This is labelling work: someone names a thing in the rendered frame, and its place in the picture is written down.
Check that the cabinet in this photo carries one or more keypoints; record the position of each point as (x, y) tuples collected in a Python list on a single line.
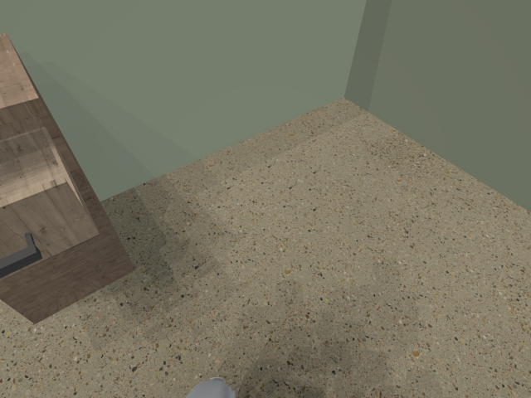
[(51, 285)]

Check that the drawer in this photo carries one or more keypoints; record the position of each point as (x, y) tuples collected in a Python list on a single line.
[(39, 195)]

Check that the left robot thigh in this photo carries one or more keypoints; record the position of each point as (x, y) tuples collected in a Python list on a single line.
[(211, 389)]

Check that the handle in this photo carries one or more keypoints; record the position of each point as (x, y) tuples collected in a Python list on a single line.
[(20, 259)]

